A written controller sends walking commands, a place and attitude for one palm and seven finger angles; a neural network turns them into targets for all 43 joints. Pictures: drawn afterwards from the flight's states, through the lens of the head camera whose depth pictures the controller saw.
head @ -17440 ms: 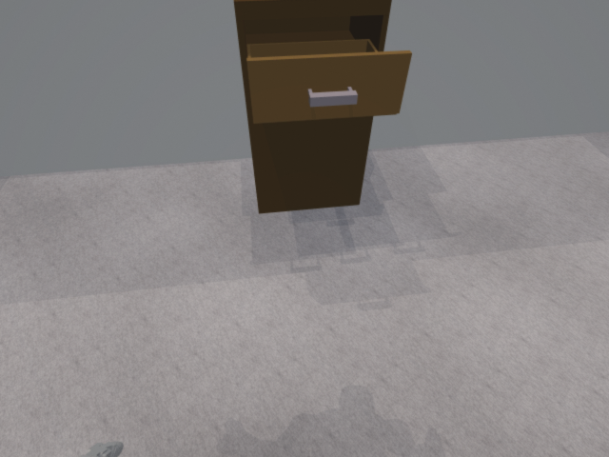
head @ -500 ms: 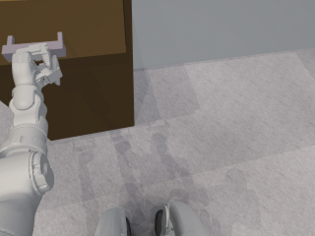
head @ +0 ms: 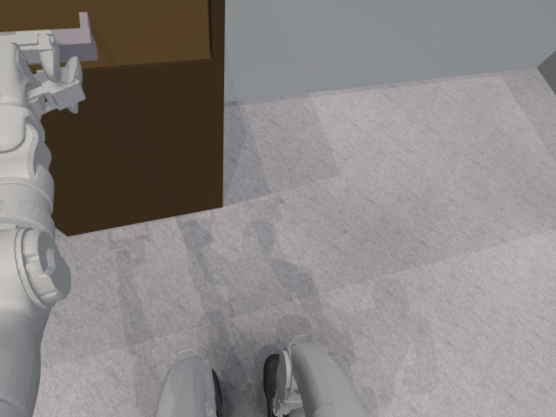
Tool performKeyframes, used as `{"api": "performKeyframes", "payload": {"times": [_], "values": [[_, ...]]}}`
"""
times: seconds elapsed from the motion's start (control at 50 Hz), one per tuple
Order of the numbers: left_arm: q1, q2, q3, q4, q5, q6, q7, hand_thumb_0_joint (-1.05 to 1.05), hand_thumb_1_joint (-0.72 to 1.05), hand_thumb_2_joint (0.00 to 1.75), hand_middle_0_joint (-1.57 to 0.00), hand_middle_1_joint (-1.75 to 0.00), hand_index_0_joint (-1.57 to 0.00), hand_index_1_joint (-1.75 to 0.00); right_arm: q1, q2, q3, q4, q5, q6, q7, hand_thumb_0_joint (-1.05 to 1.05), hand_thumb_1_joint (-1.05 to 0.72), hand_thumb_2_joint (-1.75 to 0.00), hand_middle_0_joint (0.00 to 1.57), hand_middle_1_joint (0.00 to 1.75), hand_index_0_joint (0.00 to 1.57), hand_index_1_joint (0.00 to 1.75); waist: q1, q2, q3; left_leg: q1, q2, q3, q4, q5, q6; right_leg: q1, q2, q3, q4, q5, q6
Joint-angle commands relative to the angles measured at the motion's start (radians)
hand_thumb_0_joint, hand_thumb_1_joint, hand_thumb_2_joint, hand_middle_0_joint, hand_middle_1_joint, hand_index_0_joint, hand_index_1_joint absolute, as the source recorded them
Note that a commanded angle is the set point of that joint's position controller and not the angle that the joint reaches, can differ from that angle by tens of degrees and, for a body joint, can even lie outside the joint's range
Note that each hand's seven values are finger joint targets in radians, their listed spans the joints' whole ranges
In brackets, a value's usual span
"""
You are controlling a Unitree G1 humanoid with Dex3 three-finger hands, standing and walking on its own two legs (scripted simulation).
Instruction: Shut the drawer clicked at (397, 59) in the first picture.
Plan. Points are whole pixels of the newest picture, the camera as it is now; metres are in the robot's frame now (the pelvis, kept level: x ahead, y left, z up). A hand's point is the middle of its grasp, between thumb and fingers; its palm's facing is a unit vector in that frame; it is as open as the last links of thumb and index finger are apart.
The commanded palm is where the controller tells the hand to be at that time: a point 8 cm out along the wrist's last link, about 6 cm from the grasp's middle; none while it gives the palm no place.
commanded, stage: pull the fist back off the drawer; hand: left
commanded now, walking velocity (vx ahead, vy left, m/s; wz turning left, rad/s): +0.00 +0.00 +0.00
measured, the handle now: (37, 34) +0.62 +0.24 +0.07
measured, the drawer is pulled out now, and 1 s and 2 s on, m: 0.00 0.00 0.00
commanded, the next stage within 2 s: draw the hand back to the body in 0.68 s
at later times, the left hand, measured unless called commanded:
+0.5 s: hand (76, 83) +0.55 +0.19 +0.07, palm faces +0.14 -0.99 -0.03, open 3.3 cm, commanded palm +0.52 +0.22 +0.08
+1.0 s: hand (57, 105) +0.49 +0.20 +0.10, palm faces +0.13 -0.99 -0.05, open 3.3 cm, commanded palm +0.44 +0.24 +0.12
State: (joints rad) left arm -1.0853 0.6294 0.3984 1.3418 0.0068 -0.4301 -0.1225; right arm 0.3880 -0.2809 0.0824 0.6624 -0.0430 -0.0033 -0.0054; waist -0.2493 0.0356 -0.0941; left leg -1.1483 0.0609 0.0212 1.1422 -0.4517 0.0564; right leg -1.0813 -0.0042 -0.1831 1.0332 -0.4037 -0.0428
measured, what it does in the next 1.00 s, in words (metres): rises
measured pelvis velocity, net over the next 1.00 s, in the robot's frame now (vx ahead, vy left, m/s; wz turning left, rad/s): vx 0.07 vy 0.00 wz -0.04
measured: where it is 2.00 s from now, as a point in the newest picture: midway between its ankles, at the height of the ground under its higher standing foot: (243, 415)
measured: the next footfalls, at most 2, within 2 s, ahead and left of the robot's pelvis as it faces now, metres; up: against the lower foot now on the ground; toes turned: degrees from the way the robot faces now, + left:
none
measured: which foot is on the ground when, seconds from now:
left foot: down 0.00-1.00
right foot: down 0.00-1.00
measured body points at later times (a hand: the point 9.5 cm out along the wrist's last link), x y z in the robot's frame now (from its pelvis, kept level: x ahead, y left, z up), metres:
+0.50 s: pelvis +0.00 +0.01 +0.00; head +0.16 +0.04 +0.42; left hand +0.54 +0.25 +0.07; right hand -0.03 -0.25 -0.09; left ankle +0.04 +0.08 -0.65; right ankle +0.04 -0.10 -0.65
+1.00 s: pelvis +0.07 +0.00 +0.05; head +0.17 +0.00 +0.49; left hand +0.47 +0.25 +0.11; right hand +0.12 -0.26 -0.07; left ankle +0.04 +0.09 -0.64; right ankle +0.04 -0.10 -0.65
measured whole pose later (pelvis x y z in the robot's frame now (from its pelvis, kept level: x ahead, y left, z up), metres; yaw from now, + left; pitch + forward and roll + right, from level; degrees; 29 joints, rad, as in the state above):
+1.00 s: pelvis +0.07 +0.00 +0.05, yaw -3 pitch +19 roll -2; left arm -0.38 0.32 0.32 0.63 -0.17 -0.37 -0.08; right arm 0.35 -0.25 0.00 0.58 0.02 0.07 0.04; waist -0.08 0.03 -0.13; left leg -0.73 0.04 0.07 0.88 -0.45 0.04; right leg -0.71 0.03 -0.08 0.80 -0.40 -0.02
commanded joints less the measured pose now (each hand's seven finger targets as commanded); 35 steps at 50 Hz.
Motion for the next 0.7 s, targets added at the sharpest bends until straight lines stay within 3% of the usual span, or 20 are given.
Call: {"api": "performKeyframes", "payload": {"times": [0.0,0.06,0.08,0.14,0.16,0.22,0.24,0.34,0.36,0.38,0.42,0.46,0.54,0.56,0.62,0.68], "values": [[-0.663,0.296,0.049,-0.261,-0.036,-0.04,0.072,0.0,0.9,0.9,-1.4,-1.6,-1.4,-1.6,0.212,-0.215,-0.064,-0.024,0.001,-0.026,-0.017,0.0,-0.9,-0.9,0.2,0.3,0.2,0.3,-0.074,0.214,-0.492,0.398,-0.007,-0.146,-0.164,0.078,-0.016,0.122,0.037,0.155,-0.144,-0.002,0.036],[-0.656,0.315,0.069,-0.26,-0.031,-0.042,0.076,0.0,0.9,0.9,-1.4,-1.6,-1.4,-1.6,0.214,-0.219,-0.063,-0.03,-0.002,-0.029,-0.014,0.0,-0.9,-0.9,0.2,0.3,0.2,0.3,-0.068,0.203,-0.5,0.396,-0.007,-0.154,-0.163,0.078,-0.017,0.123,0.036,0.15,-0.136,-0.001,0.033],[-0.662,0.293,0.054,-0.266,-0.03,-0.043,0.077,0.0,0.9,0.9,-1.4,-1.6,-1.4,-1.6,0.211,-0.216,-0.063,-0.035,-0.004,-0.029,-0.011,0.0,-0.9,-0.9,0.2,0.3,0.2,0.3,-0.065,0.216,-0.5,0.393,-0.009,-0.153,-0.163,0.068,-0.019,0.121,0.036,0.152,-0.136,-0.009,0.032],[-0.623,0.326,0.091,-0.219,-0.024,-0.037,0.082,0.0,0.9,0.9,-1.4,-1.6,-1.4,-1.6,0.213,-0.22,-0.062,-0.039,-0.005,-0.026,-0.008,0.0,-0.9,-0.9,0.2,0.3,0.2,0.3,-0.058,0.166,-0.471,0.346,-0.009,-0.155,-0.161,0.036,-0.016,0.13,0.037,0.155,-0.137,-0.029,0.03],[-0.644,0.322,0.075,-0.251,-0.022,-0.041,0.08,0.0,0.9,0.9,-1.4,-1.6,-1.4,-1.6,0.209,-0.221,-0.063,-0.046,-0.004,-0.025,-0.007,0.0,-0.9,-0.9,0.2,0.3,0.2,0.3,-0.06,0.198,-0.474,0.357,-0.009,-0.15,-0.164,0.037,-0.018,0.124,0.035,0.157,-0.137,-0.027,0.031],[-0.618,0.266,0.051,-0.257,-0.018,-0.041,0.081,0.0,0.9,0.9,-1.4,-1.6,-1.4,-1.6,0.206,-0.217,-0.069,-0.051,-0.008,-0.024,0.001,0.0,-0.9,-0.9,0.2,0.3,0.2,0.3,-0.05,0.212,-0.486,0.391,-0.007,-0.166,-0.174,0.016,-0.021,0.1,0.034,0.151,-0.132,-0.031,0.027],[-0.608,0.294,0.08,-0.264,-0.015,-0.046,0.084,0.0,0.9,0.9,-1.4,-1.6,-1.4,-1.6,0.213,-0.221,-0.07,-0.05,-0.01,-0.022,0.003,0.0,-0.9,-0.9,0.2,0.3,0.2,0.3,-0.04,0.222,-0.494,0.423,-0.005,-0.179,-0.183,0.031,-0.025,0.088,0.035,0.139,-0.124,-0.02,0.024],[-0.513,0.2,0.052,-0.302,-0.026,-0.047,0.088,0.0,0.9,0.9,-1.4,-1.6,-1.4,-1.6,0.21,-0.215,-0.082,-0.06,-0.011,-0.008,0.016,0.0,-0.9,-0.9,0.2,0.3,0.2,0.3,-0.012,0.23,-0.512,0.523,0.004,-0.202,-0.21,0.077,-0.037,0.065,0.036,0.123,-0.122,0.012,0.02],[-0.509,0.2,0.05,-0.325,-0.026,-0.049,0.09,0.0,0.9,0.9,-1.4,-1.6,-1.4,-1.6,0.207,-0.216,-0.083,-0.057,-0.011,-0.004,0.017,0.0,-0.9,-0.9,0.2,0.3,0.2,0.3,-0.012,0.215,-0.507,0.531,0.008,-0.202,-0.213,0.088,-0.039,0.07,0.035,0.121,-0.125,0.019,0.022],[-0.476,0.196,0.061,-0.344,-0.032,-0.051,0.093,0.0,0.9,0.9,-1.4,-1.6,-1.4,-1.6,0.206,-0.214,-0.087,-0.063,-0.01,-0.001,0.019,0.0,-0.9,-0.9,0.2,0.3,0.2,0.3,0.007,0.213,-0.52,0.53,0.002,-0.189,-0.215,0.098,-0.038,0.101,0.036,0.125,-0.131,0.021,0.022],[-0.429,0.176,0.055,-0.375,-0.034,-0.057,0.096,0.0,0.9,0.9,-1.4,-1.6,-1.4,-1.6,0.201,-0.208,-0.091,-0.069,-0.009,0.004,0.022,0.0,-0.9,-0.9,0.2,0.3,0.2,0.3,0.017,0.194,-0.541,0.547,0.003,-0.179,-0.22,0.131,-0.037,0.135,0.039,0.125,-0.139,0.038,0.021],[-0.401,0.136,0.033,-0.416,-0.036,-0.069,0.097,0.0,0.9,0.9,-1.4,-1.6,-1.4,-1.6,0.199,-0.2,-0.094,-0.071,-0.008,0.012,0.026,0.0,-0.9,-0.9,0.2,0.3,0.2,0.3,0.029,0.216,-0.546,0.589,0.003,-0.171,-0.221,0.19,-0.042,0.141,0.04,0.123,-0.139,0.065,0.019],[-0.214,0.1,0.05,-0.456,-0.054,-0.083,0.11,0.0,0.9,0.9,-1.4,-1.6,-1.4,-1.6,0.19,-0.191,-0.107,-0.085,-0.005,0.032,0.035,0.0,-0.9,-0.9,0.2,0.3,0.2,0.3,0.075,0.164,-0.552,0.626,0.001,-0.141,-0.225,0.326,-0.046,0.223,0.05,0.12,-0.153,0.138,0.014],[-0.2,0.065,0.029,-0.479,-0.06,-0.085,0.111,0.0,0.9,0.9,-1.4,-1.6,-1.4,-1.6,0.186,-0.182,-0.107,-0.087,-0.004,0.037,0.039,0.0,-0.9,-0.9,0.2,0.3,0.2,0.3,0.073,0.155,-0.549,0.623,-0.003,-0.125,-0.223,0.356,-0.043,0.25,0.05,0.124,-0.16,0.166,0.018],[-0.133,0.055,0.028,-0.43,-0.057,-0.072,0.109,0.0,0.9,0.9,-1.4,-1.6,-1.4,-1.6,0.18,-0.172,-0.111,-0.083,0.004,0.056,0.039,0.0,-0.9,-0.9,0.2,0.3,0.2,0.3,0.07,0.075,-0.448,0.533,-0.013,-0.086,-0.224,0.349,-0.028,0.314,0.05,0.136,-0.177,0.215,0.024],[-0.104,0.068,0.045,-0.446,-0.062,-0.075,0.098,0.0,0.9,0.9,-1.4,-1.6,-1.4,-1.6,0.175,-0.167,-0.114,-0.086,0.008,0.068,0.033,0.0,-0.9,-0.9,0.2,0.3,0.2,0.3,0.082,0.067,-0.438,0.515,-0.019,-0.067,-0.223,0.399,-0.025,0.366,0.045,0.148,-0.171,0.294,0.024]]}}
